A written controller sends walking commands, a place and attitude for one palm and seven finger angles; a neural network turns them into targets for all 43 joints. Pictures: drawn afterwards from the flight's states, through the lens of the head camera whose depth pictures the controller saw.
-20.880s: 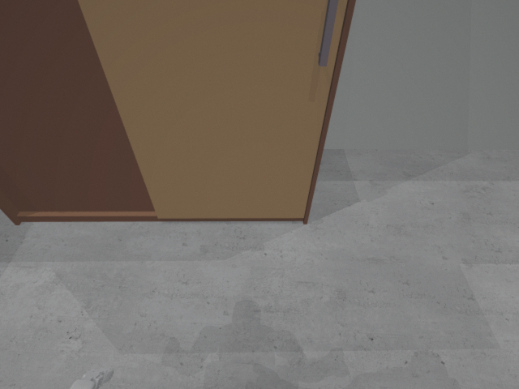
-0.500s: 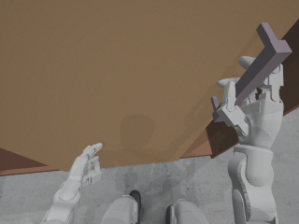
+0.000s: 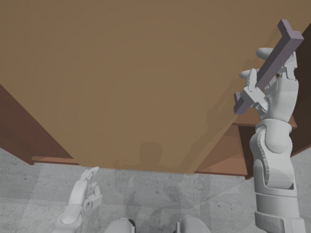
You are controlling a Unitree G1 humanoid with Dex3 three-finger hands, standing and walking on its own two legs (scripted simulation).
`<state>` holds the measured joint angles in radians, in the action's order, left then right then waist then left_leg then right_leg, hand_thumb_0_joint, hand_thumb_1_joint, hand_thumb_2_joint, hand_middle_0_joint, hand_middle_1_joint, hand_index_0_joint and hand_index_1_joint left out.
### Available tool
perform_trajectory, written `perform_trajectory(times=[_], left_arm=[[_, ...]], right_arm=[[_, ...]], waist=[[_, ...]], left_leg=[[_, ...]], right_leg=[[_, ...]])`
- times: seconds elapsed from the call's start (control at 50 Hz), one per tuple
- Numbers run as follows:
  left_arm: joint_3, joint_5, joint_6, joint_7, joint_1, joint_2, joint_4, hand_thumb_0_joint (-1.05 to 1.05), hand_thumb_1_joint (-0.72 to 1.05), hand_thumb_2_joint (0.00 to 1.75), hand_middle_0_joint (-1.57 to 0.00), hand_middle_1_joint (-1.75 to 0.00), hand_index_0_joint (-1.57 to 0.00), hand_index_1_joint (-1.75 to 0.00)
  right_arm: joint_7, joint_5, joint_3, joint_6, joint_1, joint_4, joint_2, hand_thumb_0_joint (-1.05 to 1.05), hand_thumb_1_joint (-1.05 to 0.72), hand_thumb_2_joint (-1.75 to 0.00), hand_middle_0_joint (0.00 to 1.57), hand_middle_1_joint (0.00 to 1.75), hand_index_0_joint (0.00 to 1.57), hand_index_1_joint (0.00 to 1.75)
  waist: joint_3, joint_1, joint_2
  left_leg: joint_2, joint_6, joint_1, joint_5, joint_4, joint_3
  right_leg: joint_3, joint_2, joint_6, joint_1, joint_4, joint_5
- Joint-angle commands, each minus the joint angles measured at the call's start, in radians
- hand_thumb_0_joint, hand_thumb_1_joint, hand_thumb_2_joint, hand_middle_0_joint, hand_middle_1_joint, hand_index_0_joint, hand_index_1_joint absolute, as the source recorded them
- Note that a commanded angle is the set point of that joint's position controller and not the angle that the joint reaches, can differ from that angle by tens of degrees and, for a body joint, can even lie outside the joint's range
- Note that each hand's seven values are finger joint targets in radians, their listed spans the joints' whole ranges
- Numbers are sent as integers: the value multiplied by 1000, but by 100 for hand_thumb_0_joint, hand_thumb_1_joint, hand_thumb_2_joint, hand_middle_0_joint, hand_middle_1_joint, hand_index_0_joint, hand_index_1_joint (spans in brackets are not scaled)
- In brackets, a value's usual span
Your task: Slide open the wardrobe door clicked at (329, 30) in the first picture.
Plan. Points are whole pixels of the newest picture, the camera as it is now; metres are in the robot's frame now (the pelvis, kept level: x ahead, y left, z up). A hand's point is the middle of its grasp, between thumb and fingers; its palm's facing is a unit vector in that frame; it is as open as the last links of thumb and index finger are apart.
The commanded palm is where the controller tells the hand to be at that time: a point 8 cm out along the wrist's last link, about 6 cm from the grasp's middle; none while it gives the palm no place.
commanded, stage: step sideways, sliding the door along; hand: right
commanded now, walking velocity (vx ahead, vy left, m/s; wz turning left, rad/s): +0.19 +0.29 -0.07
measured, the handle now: (257, 74) +0.42 -0.20 +0.17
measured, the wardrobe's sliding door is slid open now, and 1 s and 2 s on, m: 0.35 0.49 0.49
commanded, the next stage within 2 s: stop walking and hold the door there in 1.18 s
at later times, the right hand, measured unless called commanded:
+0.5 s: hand (194, 84) +0.38 -0.06 +0.18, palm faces +0.37 +0.92 -0.09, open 6.5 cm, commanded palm +0.35 -0.04 +0.18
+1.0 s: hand (174, 80) +0.39 -0.02 +0.18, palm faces +0.59 +0.80 -0.08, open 6.9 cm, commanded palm +0.35 +0.02 +0.17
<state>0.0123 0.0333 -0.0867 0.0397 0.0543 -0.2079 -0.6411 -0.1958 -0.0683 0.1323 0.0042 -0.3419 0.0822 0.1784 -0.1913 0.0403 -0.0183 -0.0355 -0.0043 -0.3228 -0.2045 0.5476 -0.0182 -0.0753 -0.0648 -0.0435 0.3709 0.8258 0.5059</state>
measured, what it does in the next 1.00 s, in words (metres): steps to the left: right foot, then left foot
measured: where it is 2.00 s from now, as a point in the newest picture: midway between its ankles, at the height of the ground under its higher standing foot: outside the picture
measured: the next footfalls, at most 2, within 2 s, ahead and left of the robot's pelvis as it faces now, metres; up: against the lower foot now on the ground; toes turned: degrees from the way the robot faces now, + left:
right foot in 0.04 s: +0.04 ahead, -0.11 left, +0.00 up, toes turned -8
left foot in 0.40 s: +0.03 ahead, +0.30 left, +0.00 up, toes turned +2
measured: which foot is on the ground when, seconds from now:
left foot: down 0.00-0.04, up 0.06-0.38, down 0.40-0.56, up 0.58-0.92, down 0.94-1.00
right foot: up 0.00-0.02, down 0.04-0.42, up 0.44-0.56, down 0.58-0.96, up 0.98-1.00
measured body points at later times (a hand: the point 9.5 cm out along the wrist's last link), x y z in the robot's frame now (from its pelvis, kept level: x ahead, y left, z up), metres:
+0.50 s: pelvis -0.02 +0.16 -0.01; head +0.04 +0.16 +0.43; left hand +0.18 +0.35 -0.13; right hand +0.35 -0.11 +0.18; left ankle -0.01 +0.30 -0.73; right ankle -0.02 -0.02 -0.70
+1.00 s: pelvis +0.03 +0.30 -0.02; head +0.11 +0.28 +0.42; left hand +0.28 +0.45 -0.12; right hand +0.36 -0.06 +0.18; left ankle +0.09 +0.45 -0.73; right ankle -0.01 +0.08 -0.71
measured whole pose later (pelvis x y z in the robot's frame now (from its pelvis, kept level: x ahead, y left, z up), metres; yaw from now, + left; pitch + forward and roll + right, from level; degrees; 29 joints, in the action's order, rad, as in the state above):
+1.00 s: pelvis +0.03 +0.30 -0.02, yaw -7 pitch -3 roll +2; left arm 0.00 0.06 -0.09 0.00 0.06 -0.19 -0.63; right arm -0.18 -0.10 0.28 0.02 -0.57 -0.21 0.33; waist -0.23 0.12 -0.07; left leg -0.06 0.04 -0.31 -0.26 0.64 -0.08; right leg 0.03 -0.26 -0.06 0.32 0.83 0.49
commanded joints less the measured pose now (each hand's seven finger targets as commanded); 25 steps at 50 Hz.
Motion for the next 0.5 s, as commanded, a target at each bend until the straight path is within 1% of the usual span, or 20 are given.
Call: perform_trajectory(times=[0.0,0.02,0.04,0.06,0.08,0.1,0.12,0.14,0.18,0.2,0.28,0.32,0.34,0.36,0.38,0.4,0.42,0.44,0.46,0.48], left_arm=[[-57,-8,-17,28,-22,-108,135,0,90,90,-20,-30,-20,-30],[-74,-11,-7,13,-13,-134,161,0,90,90,-20,-30,-20,-30],[-64,-9,-1,-17,-25,-113,156,0,90,90,-20,-30,-20,-30],[-78,2,7,-30,-57,-148,155,0,90,90,-20,-30,-20,-30],[-63,-3,-2,-23,-49,-110,152,0,90,90,-20,-30,-20,-30],[-54,-6,-12,-26,-73,-98,153,0,90,90,-20,-30,-20,-30],[-60,-5,-7,-35,-46,-116,135,0,90,90,-20,-30,-20,-30],[-70,-2,1,-38,-22,-131,122,0,90,90,-20,-30,-20,-30],[-77,1,12,-33,-2,-140,128,0,90,90,-20,-30,-20,-30],[-77,1,13,-25,-5,-145,141,0,90,90,-20,-30,-20,-30],[-65,12,17,-14,1,-138,152,0,90,90,-20,-30,-20,-30],[-59,21,15,-8,-10,-132,150,0,90,90,-20,-30,-20,-30],[-55,30,15,-7,-10,-126,151,0,90,90,-20,-30,-20,-30],[-44,40,12,-5,-8,-104,148,0,90,90,-20,-30,-20,-30],[-34,45,11,3,-31,-68,149,0,90,90,-20,-30,-20,-30],[-33,34,7,13,-67,-70,132,0,90,90,-20,-30,-20,-30],[-22,20,0,14,-85,-52,120,0,90,90,-20,-30,-20,-30],[-48,23,4,23,-39,-86,94,0,90,90,-20,-30,-20,-30],[-47,19,4,31,-43,-85,91,0,90,90,-20,-30,-20,-30],[-37,15,5,37,-46,-71,84,0,90,90,-20,-30,-20,-30]], right_arm=[[86,9,-164,198,-446,385,104,0,-90,-90,45,140,45,140],[100,8,-192,197,-443,361,50,0,-90,-90,45,140,45,140],[116,23,-197,189,-468,282,30,0,-90,-90,45,140,45,140],[124,19,-201,174,-536,232,22,0,-90,-90,45,140,45,140],[130,15,-222,182,-653,317,23,0,-90,-90,45,140,45,140],[139,10,-266,184,-728,341,-12,0,-90,-90,45,140,45,140],[143,17,-294,168,-700,240,-36,0,-90,-90,45,140,45,140],[146,21,-291,149,-664,151,-45,0,-90,-90,45,140,45,140],[149,22,-291,131,-671,92,-48,0,-90,-90,45,140,45,140],[152,21,-296,133,-719,110,-45,0,-90,-90,45,140,45,140],[140,2,-313,132,-736,19,-70,0,-90,-90,45,140,45,140],[131,-4,-308,134,-754,9,-65,0,-90,-90,45,140,45,140],[128,-2,-299,136,-757,13,-51,0,-90,-90,45,140,45,140],[123,6,-286,136,-766,14,-18,0,-90,-90,45,140,45,140],[112,14,-251,133,-774,11,47,0,-90,-90,45,140,45,140],[101,22,-208,120,-777,-8,122,0,-90,-90,45,140,45,140],[95,23,-192,131,-823,64,148,0,-90,-90,45,140,45,140],[100,15,-182,134,-762,49,140,0,-90,-90,45,140,45,140],[102,8,-201,138,-785,95,107,0,-90,-90,45,140,45,140],[103,3,-233,143,-801,109,56,0,-90,-90,45,140,45,140]], waist=[[594,-86,-56],[620,-49,-291],[634,-39,-161],[583,-44,-102],[552,-59,-166],[557,-58,-274],[495,-59,-285],[469,-60,-277],[463,-61,-272],[464,-63,-260],[467,-68,-314],[492,-61,-290],[509,-51,-231],[521,-46,-87],[511,-42,172],[496,-25,291],[486,-7,237],[516,-2,348],[509,-13,359],[508,-23,335]], left_leg=[[-65,4,3,355,269,-11],[27,47,-262,-323,449,13],[26,19,-240,-338,572,119],[25,14,-258,-287,615,130],[-1,22,-332,-274,596,96],[-24,22,-349,-265,581,97],[-29,28,-349,-222,559,79],[-24,30,-304,-165,538,57],[-17,34,-193,-129,450,11],[-6,35,-142,-132,393,-19],[25,36,19,-215,175,-84],[47,36,136,-123,56,-108],[35,34,217,-17,-51,-102],[-38,14,283,135,-162,-47],[-208,-57,375,492,-164,118],[-307,-119,373,695,-147,230],[-332,-132,345,809,-117,182],[-302,-144,428,867,-53,183],[-283,-158,481,974,4,165],[-256,-150,500,1027,60,122]], right_leg=[[150,-187,66,-503,-401,-788],[451,-466,193,-687,-396,-1302],[467,-493,236,-655,-395,-1151],[398,-492,247,-564,-420,-905],[330,-456,234,-630,-391,-977],[285,-427,221,-657,-368,-1007],[237,-390,205,-612,-373,-1011],[190,-365,189,-547,-391,-955],[126,-337,172,-464,-415,-827],[100,-316,161,-442,-419,-802],[78,-317,145,-385,-388,-715],[67,-285,120,-345,-319,-667],[62,-254,99,-307,-268,-619],[20,-183,64,-254,-175,-516],[-23,-88,30,-44,-22,-209],[-4,6,29,85,135,91],[16,8,14,114,225,130],[37,-10,22,137,274,136],[11,-9,20,158,205,140],[-17,-12,24,131,50,83]])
